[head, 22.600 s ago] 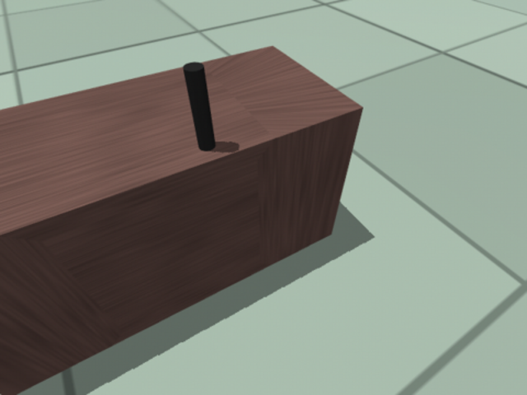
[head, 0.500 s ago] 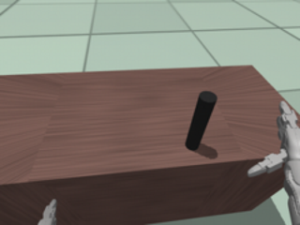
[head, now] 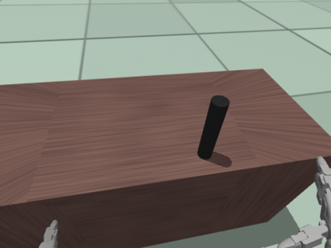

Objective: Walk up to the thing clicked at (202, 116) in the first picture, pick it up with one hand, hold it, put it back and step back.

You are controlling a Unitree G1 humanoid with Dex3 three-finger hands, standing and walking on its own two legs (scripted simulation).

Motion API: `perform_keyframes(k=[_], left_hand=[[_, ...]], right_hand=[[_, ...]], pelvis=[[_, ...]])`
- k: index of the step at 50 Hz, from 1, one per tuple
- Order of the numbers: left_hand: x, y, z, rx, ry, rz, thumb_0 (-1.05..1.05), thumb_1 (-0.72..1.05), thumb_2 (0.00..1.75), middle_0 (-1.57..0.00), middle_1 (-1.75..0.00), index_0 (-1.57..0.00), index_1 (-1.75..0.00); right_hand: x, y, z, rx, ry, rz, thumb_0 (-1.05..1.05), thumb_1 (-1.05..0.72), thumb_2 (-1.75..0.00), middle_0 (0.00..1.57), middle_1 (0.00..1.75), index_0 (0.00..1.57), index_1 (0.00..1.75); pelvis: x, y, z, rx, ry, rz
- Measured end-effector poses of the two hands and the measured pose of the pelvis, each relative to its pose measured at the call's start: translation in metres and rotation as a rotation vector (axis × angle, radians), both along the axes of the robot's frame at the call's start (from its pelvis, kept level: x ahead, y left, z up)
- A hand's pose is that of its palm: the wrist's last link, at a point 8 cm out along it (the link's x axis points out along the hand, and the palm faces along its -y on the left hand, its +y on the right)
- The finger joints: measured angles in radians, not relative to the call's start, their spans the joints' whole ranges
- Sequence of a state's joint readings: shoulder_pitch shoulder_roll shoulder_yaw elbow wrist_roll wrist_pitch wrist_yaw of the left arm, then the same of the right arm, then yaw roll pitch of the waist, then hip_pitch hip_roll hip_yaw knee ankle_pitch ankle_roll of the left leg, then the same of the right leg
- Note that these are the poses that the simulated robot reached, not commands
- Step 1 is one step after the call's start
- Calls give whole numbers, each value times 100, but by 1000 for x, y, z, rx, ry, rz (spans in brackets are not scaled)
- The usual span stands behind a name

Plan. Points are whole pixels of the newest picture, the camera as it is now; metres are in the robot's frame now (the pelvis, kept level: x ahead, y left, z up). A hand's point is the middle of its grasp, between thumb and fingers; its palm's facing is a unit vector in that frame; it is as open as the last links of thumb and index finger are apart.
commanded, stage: sink last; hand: right
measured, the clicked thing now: (211, 131) +0.43 -0.15 +0.04
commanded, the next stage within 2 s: home in 0.16 s
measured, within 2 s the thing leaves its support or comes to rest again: neither
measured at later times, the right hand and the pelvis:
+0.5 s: hand (273, 221) +0.17 -0.23 +0.03, palm faces +0.23 +0.92 -0.33, open 17.6 cm; pelvis -0.01 +0.00 +0.00, yaw +1 degrees
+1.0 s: hand (231, 230) +0.19 -0.18 -0.10, palm faces +0.06 +0.98 -0.21, open 17.5 cm; pelvis +0.01 -0.01 +0.01, yaw +2 degrees
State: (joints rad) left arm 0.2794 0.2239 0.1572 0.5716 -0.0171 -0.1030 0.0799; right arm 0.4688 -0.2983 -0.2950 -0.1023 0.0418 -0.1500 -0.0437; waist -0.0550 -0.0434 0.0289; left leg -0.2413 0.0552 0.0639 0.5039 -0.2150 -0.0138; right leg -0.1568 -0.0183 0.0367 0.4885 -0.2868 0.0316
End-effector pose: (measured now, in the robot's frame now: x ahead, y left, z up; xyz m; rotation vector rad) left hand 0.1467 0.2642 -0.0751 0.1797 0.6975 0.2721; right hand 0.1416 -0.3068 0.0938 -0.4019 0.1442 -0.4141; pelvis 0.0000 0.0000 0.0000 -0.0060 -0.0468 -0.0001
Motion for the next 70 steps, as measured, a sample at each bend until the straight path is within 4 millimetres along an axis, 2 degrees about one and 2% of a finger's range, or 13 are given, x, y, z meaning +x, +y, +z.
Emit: perform_keyframes(k=[11,18,23,28,31,38,42,45,49,53,62,65,70], left_hand=[[-8,-5,2,-26,-27,-20,-1,-52,6,-5,-6,-5,-6],[-10,5,7,-12,-39,7,-1,-48,12,-7,-9,-7,-9],[-6,-7,8,-19,-30,-32,-1,-28,29,-10,-14,-10,-14],[2,-41,-1,-78,-2,-100,-1,1,44,-12,-18,-12,-18],[5,-51,-5,-97,9,-108,0,19,52,-14,-20,-14,-20],[5,-41,-4,-55,27,-76,0,60,73,-18,-25,-17,-26],[4,-38,-1,-34,39,-73,1,75,81,-19,-28,-19,-28],[4,-39,0,-35,51,-73,1,82,85,-19,-29,-19,-29],[1,-41,-4,-38,81,-90,1,86,87,-20,-30,-19,-30],[-5,-40,-11,-45,136,-90,1,89,89,-20,-30,-20,-30],[-18,-35,-27,-42,251,-77,1,90,89,-20,-30,-20,-30],[-23,-24,-31,-21,291,-101,1,90,90,-20,-30,-20,-30],[-41,6,-34,23,349,-66,1,90,90,-20,-30,-20,-30]], right_hand=[[7,17,21,-38,-95,100,-1,56,-5,5,6,6,6],[2,19,10,-12,-65,111,-1,56,-5,6,6,6,6],[-3,26,-22,65,21,111,-1,57,-4,5,5,5,5],[-6,49,-71,182,174,140,-1,58,-4,5,5,5,5],[-9,61,-101,237,293,147,-1,58,-4,5,5,5,5],[-6,74,-153,310,516,143,-1,58,-3,5,5,5,5],[8,82,-170,331,575,165,-1,57,-3,5,5,5,4],[20,86,-174,340,586,173,-1,57,-4,5,5,5,5],[32,81,-167,335,545,147,-1,55,-4,6,5,6,5],[34,76,-163,323,532,128,-1,54,-5,6,5,5,5],[34,74,-172,304,602,128,-1,55,-5,5,5,5,5],[30,63,-181,249,700,173,-1,55,-5,5,5,5,5],[9,31,-189,198,826,121,-1,54,-5,6,5,6,5]], pelvis=[[-6,2,3,0,-18,9],[-6,0,4,0,-25,11],[-7,0,5,0,-22,14],[-8,0,5,0,-8,13],[-7,-1,5,1,0,9],[-4,-5,5,1,12,11],[-2,-5,4,2,22,18],[1,-6,5,5,25,24],[5,-7,5,8,26,33],[10,-9,5,10,31,36],[17,-11,4,5,52,39],[19,-10,1,0,52,40],[20,-9,-1,-4,34,49]])
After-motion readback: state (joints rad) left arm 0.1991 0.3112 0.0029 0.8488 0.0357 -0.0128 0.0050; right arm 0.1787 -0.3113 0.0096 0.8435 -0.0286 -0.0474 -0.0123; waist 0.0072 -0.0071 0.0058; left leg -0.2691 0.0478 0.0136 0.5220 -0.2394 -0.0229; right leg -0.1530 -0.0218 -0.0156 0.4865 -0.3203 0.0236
